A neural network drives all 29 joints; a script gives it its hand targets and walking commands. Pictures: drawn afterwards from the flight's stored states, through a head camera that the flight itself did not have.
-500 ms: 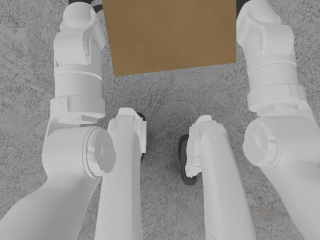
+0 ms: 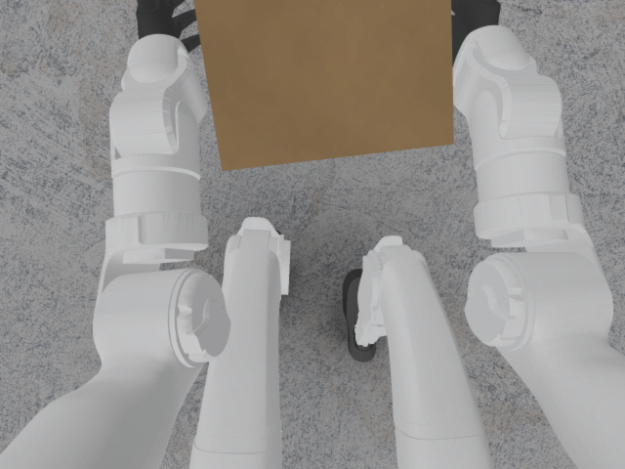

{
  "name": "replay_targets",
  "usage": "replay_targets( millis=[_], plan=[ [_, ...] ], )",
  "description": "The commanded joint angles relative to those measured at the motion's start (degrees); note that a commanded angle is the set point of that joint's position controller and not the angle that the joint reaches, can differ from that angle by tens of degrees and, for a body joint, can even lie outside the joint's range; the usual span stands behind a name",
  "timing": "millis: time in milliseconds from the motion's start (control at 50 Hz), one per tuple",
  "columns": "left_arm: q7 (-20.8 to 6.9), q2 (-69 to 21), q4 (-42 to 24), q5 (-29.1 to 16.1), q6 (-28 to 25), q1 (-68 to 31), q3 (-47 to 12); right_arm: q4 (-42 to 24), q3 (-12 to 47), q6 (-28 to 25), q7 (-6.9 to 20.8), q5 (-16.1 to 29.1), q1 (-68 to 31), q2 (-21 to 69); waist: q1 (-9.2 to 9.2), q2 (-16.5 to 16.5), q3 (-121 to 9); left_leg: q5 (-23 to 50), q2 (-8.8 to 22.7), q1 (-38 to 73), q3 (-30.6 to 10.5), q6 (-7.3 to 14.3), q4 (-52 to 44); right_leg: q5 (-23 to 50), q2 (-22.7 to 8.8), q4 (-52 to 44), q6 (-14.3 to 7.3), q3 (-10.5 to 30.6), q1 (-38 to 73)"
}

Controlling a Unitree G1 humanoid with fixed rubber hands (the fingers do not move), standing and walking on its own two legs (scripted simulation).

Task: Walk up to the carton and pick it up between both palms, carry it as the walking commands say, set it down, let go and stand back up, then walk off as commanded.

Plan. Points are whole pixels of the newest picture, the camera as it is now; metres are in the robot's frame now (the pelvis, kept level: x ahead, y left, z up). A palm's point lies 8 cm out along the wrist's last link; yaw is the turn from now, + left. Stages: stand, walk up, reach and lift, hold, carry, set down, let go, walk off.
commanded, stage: reach and lift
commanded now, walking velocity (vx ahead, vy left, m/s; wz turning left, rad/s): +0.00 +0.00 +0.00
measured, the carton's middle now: (316, 56) +0.53 +0.04 -0.13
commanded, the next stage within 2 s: none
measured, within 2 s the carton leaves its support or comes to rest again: neither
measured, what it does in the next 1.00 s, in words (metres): rises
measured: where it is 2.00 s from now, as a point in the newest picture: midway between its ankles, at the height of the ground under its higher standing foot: (314, 311)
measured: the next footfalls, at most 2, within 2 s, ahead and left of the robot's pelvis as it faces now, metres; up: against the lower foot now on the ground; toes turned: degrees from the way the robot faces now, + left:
none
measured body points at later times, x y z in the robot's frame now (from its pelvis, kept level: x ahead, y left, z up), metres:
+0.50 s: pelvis +0.00 +0.00 +0.06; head +0.27 +0.04 +0.41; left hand +0.49 +0.19 +0.00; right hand +0.52 -0.10 +0.00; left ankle +0.18 +0.12 -0.51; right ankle +0.10 -0.10 -0.51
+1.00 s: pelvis +0.01 +0.01 +0.12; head +0.21 +0.06 +0.51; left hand +0.47 +0.21 +0.10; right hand +0.49 -0.09 +0.10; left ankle +0.18 +0.12 -0.51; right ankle +0.10 -0.10 -0.51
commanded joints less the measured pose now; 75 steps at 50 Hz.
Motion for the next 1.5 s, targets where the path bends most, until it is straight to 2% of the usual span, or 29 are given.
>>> replay_targets(
  millis=[0,60,140,300,420,480,540,620,740,760,780,840,860,880,940,980,1000,1020,1040,1060,1160,1240,1300,1380,1400,1420,1440,1460,1480],
  plan=[
    [-20.2,-63.6,-6.8,-13.4,-1.1,-35.3,-40.0,-15.8,33.2,-4.9,14.7,8.8,-48.1,58.7,-2.65,3.7,-138.6,19.6,-6.7,63.4,1.4,0.1,-8.0,19.4,4.6,-18.5,2.4,6.5,14.9],
    [-19.5,-65.0,-7.8,-14.0,-1.1,-35.1,-41.5,-16.9,33.0,-5.3,14.8,8.7,-48.1,57.9,-4.16,4.4,-139.1,18.0,-6.5,68.0,-0.2,-0.4,-10.0,18.9,4.7,-19.4,2.2,5.8,14.9],
    [-19.3,-65.6,-4.9,-13.0,-0.5,-32.2,-41.6,-12.2,31.1,-4.8,15.3,7.0,-42.9,58.2,-5.23,5.8,-133.3,15.3,-5.9,67.4,-0.3,-0.9,-12.6,16.8,4.3,-21.8,1.7,5.9,14.5],
    [-20.7,-66.9,-2.0,-11.2,0.2,-26.6,-39.4,-11.4,30.8,-4.1,16.2,5.3,-38.5,60.2,-6.01,4.0,-127.4,15.1,-6.1,68.0,0.6,-0.4,-17.6,16.9,3.9,-27.7,2.2,6.9,20.6],
    [-21.4,-65.7,-4.4,-11.2,-0.9,-26.4,-38.8,-17.2,33.2,-5.1,15.3,5.9,-41.1,60.9,-4.82,2.0,-128.9,17.6,-6.6,69.1,1.4,0.5,-19.4,18.9,3.2,-31.5,3.0,8.8,28.1],
    [-21.4,-64.5,-4.4,-11.2,-1.6,-27.5,-38.7,-16.5,33.5,-5.3,15.0,6.1,-41.8,62.1,-4.26,0.9,-126.0,16.3,-6.5,67.7,1.7,0.9,-20.5,17.8,2.7,-33.1,3.2,9.5,29.8],
    [-21.4,-64.6,-5.0,-11.0,-1.5,-27.4,-38.8,-18.2,33.9,-5.2,14.6,6.0,-42.4,62.2,-4.40,0.4,-127.8,15.5,-6.6,70.8,1.8,1.1,-21.7,17.1,2.7,-34.8,3.4,9.7,32.4],
    [-21.6,-64.4,-3.8,-10.6,-0.9,-27.5,-38.7,-14.9,32.4,-4.2,14.6,4.8,-40.0,63.5,-5.19,0.3,-124.5,12.2,-6.4,73.2,1.7,1.2,-24.2,13.3,2.4,-37.5,3.3,9.8,32.5],
    [-22.3,-67.4,-2.7,-9.8,0.0,-24.9,-39.5,-11.1,29.4,-3.9,16.0,2.0,-33.5,64.6,-7.29,2.7,-119.0,10.2,-5.7,77.2,0.8,0.2,-29.1,13.0,2.2,-41.2,2.1,9.4,32.3],
    [-22.4,-67.8,-2.0,-9.2,0.1,-23.4,-39.3,-11.6,29.3,-4.0,16.1,1.8,-33.0,64.4,-6.83,3.9,-118.4,11.4,-5.6,77.4,1.0,0.2,-29.5,14.1,1.9,-41.7,2.1,9.8,32.5],
    [-22.5,-68.5,-3.2,-9.6,0.1,-23.2,-40.2,-12.0,29.3,-4.0,16.4,1.7,-31.5,65.1,-8.08,3.6,-119.3,12.1,-5.5,80.1,0.5,0.0,-30.4,15.1,1.9,-42.6,2.0,9.5,33.4],
    [-22.7,-70.7,-2.3,-9.5,0.1,-20.5,-40.5,-12.9,29.1,-4.4,16.8,1.0,-30.3,65.1,-7.99,4.4,-116.6,12.9,-5.4,82.7,0.0,-0.4,-32.4,16.1,1.8,-44.1,1.8,9.5,33.4],
    [-22.8,-71.3,-2.3,-9.6,0.0,-20.9,-40.9,-13.6,28.7,-4.8,17.0,0.8,-30.9,64.2,-8.87,5.1,-116.4,12.3,-5.2,83.8,-0.8,-0.6,-32.9,16.3,1.8,-44.1,1.5,9.2,32.9],
    [-22.7,-71.1,-0.7,-8.6,-0.2,-19.6,-40.1,-12.3,28.1,-5.0,17.4,0.7,-30.6,64.3,-8.22,5.1,-111.7,10.6,-5.0,82.4,-1.2,-0.4,-33.8,14.2,1.6,-44.5,1.6,9.1,30.6],
    [-22.7,-73.2,2.5,-7.1,-0.3,-16.3,-38.5,-10.7,26.3,-5.8,18.1,-0.9,-29.0,63.6,-8.72,5.8,-104.2,8.0,-4.6,83.4,-2.2,-0.9,-36.5,13.0,1.3,-46.7,1.0,8.8,28.4],
    [-22.7,-72.5,7.8,-4.5,-0.3,-13.3,-34.4,-4.0,21.9,-6.0,18.7,-3.7,-25.3,63.3,-8.85,5.5,-91.2,3.9,-4.2,78.5,-2.3,-0.8,-38.0,9.3,1.0,-48.1,0.6,8.7,23.9],
    [-22.8,-74.1,8.7,-3.8,-0.1,-10.9,-33.7,-3.9,22.2,-5.8,18.7,-3.7,-23.8,63.9,-8.86,5.5,-89.0,4.5,-4.1,79.6,-2.0,-0.8,-39.0,9.6,1.0,-49.1,0.7,8.6,25.4],
    [-22.9,-73.6,13.7,-1.7,-0.1,-9.8,-30.7,1.2,18.3,-6.0,19.1,-6.2,-22.6,62.3,-9.66,5.5,-78.3,-0.4,-3.7,75.6,-2.6,-0.7,-39.8,5.4,0.7,-49.6,0.3,8.3,19.4],
    [-22.8,-75.3,12.3,-1.9,-0.1,-8.4,-30.9,0.7,18.2,-6.0,19.4,-6.3,-20.9,63.4,-9.67,5.3,-78.5,0.8,-3.9,78.3,-2.8,-0.9,-40.8,6.9,0.9,-50.8,0.1,8.3,22.1],
    [-22.8,-75.7,14.3,-1.0,-0.3,-7.4,-29.3,4.7,15.9,-5.9,19.6,-7.7,-18.3,63.9,-10.43,5.0,-73.4,-1.3,-3.9,77.5,-3.1,-1.0,-41.7,5.5,0.9,-51.2,0.2,8.0,20.0],
    [-22.0,-79.3,15.0,0.0,-0.1,1.8,-25.8,4.9,13.6,-5.4,20.2,-8.9,-11.1,65.7,-9.72,3.7,-68.4,2.4,-4.2,83.4,-3.8,-1.3,-46.4,9.6,0.4,-54.6,-0.3,8.6,26.1],
    [-21.4,-76.6,15.0,3.2,-0.7,7.5,-21.8,4.8,14.4,-5.1,20.5,-9.7,-7.5,67.0,-6.49,1.5,-63.7,8.0,-4.0,84.3,-2.7,-0.6,-48.6,13.1,-0.6,-58.0,-0.2,10.3,31.1],
    [-20.8,-76.0,11.3,3.0,-2.0,10.4,-22.4,0.0,18.6,-5.7,19.9,-8.0,-6.7,68.3,-4.61,-1.2,-66.6,16.2,-4.0,88.4,-2.0,-0.1,-48.8,19.6,-0.9,-60.0,0.4,11.2,37.4],
    [-19.8,-78.4,1.8,-1.3,-4.6,11.7,-31.0,-8.9,28.3,-7.5,18.3,-2.9,-5.0,70.9,-3.58,-0.1,-77.2,35.2,-4.4,94.6,-2.1,0.0,-47.6,36.4,-0.6,-60.5,0.6,12.4,46.7],
    [-19.6,-78.5,-3.2,-3.0,-5.5,11.0,-34.1,-12.3,31.1,-8.1,17.8,-1.5,-4.5,71.4,-3.57,0.2,-82.5,39.8,-4.5,97.5,-2.5,-0.1,-47.8,41.3,-0.3,-60.6,0.7,12.6,50.9],
    [-19.5,-78.5,-2.0,-3.7,-5.7,12.1,-35.6,-11.3,32.8,-7.9,17.4,-1.0,-2.9,70.9,-4.00,-0.1,-79.7,41.6,-4.0,96.5,-3.2,0.2,-47.6,43.5,-0.6,-60.6,1.0,12.6,49.7],
    [-19.2,-78.5,-6.1,-4.7,-5.8,12.7,-37.9,-14.2,35.4,-7.7,17.0,0.4,-1.5,72.2,-3.38,0.5,-83.1,44.9,-4.2,98.4,-3.1,0.1,-48.4,47.9,-0.8,-61.3,1.2,12.9,54.6],
    [-19.3,-76.8,-4.4,-4.4,-5.7,13.6,-38.4,-10.9,34.9,-7.3,16.6,-0.2,1.4,71.5,-4.52,-0.7,-77.6,43.7,-3.7,94.9,-3.9,0.4,-48.4,48.3,-0.9,-61.1,1.5,12.8,52.1],
    [-19.3,-76.9,-8.1,-5.3,-5.6,14.7,-40.2,-15.6,37.5,-7.3,15.9,0.8,2.5,72.4,-4.07,-0.9,-82.9,45.7,-4.3,97.5,-3.7,0.5,-49.0,52.3,-1.2,-61.9,1.8,13.5,57.8]
  ],
)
